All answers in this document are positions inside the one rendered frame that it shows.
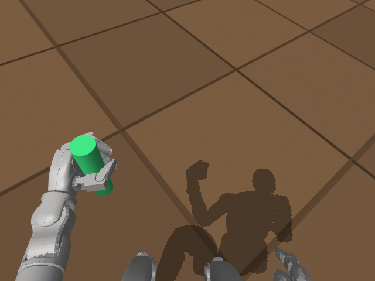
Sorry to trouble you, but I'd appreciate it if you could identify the right robot hand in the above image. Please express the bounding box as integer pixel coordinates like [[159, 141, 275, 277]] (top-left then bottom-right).
[[273, 248, 312, 281]]

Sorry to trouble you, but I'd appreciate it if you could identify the can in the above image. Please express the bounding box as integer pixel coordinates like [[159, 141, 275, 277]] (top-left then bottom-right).
[[69, 135, 113, 196]]

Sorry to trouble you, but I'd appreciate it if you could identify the left robot arm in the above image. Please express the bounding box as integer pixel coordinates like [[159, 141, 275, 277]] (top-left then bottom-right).
[[15, 191, 77, 281]]

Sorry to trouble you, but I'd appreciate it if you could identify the left robot hand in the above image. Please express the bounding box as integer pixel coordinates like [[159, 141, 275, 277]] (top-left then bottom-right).
[[48, 132, 118, 198]]

